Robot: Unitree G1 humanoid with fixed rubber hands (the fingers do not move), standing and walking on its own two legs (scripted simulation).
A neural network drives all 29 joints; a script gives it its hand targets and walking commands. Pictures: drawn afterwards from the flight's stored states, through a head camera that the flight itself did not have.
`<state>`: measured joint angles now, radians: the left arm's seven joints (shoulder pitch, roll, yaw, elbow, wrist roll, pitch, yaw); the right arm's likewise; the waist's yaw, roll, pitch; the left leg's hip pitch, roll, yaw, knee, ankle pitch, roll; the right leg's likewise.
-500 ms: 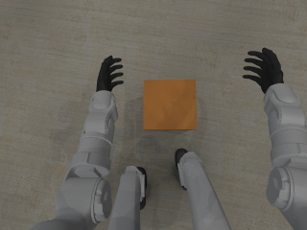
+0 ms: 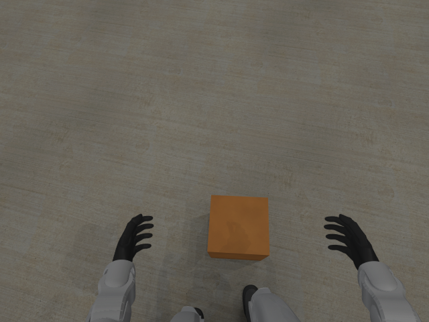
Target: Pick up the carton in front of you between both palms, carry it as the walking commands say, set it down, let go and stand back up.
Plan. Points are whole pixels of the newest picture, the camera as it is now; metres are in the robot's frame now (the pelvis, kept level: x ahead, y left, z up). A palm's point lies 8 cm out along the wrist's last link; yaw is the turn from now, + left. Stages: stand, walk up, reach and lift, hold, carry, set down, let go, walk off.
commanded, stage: let go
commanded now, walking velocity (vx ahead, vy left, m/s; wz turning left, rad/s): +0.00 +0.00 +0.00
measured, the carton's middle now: (237, 229) +0.38 -0.05 -0.62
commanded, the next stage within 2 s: stand in 0.66 s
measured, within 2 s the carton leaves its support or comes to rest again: neither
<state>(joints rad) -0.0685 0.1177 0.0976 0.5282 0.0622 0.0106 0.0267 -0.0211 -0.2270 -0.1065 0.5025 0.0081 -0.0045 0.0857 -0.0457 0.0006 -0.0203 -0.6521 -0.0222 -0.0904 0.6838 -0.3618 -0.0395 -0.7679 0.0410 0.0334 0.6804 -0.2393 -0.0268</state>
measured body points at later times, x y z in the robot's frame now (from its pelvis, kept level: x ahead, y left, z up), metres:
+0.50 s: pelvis +0.03 +0.04 +0.03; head +0.05 +0.04 +0.48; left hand +0.20 +0.27 -0.05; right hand +0.20 -0.19 -0.05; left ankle -0.03 +0.15 -0.71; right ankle +0.04 -0.10 -0.71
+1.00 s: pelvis +0.04 +0.02 +0.02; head +0.04 +0.01 +0.47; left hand +0.17 +0.32 -0.07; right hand +0.18 -0.26 -0.07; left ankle -0.03 +0.15 -0.71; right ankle +0.04 -0.10 -0.71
